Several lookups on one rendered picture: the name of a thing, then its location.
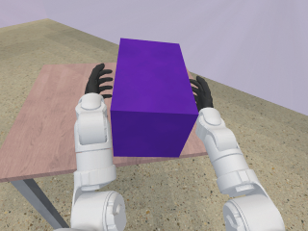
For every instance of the right robot forearm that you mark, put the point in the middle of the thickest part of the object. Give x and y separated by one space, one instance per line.
235 178

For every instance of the carton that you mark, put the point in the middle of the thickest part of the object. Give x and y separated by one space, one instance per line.
153 109

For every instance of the robot right upper arm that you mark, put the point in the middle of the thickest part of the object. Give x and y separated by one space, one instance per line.
251 213

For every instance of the table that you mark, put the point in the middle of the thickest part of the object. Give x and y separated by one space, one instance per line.
41 141

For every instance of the left robot forearm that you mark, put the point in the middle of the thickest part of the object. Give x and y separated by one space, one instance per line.
93 138

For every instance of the right robot hand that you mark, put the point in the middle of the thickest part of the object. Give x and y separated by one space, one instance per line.
203 98

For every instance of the robot left upper arm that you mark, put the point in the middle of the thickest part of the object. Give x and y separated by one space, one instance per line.
98 211

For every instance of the left robot hand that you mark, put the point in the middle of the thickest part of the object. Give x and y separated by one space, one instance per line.
95 81

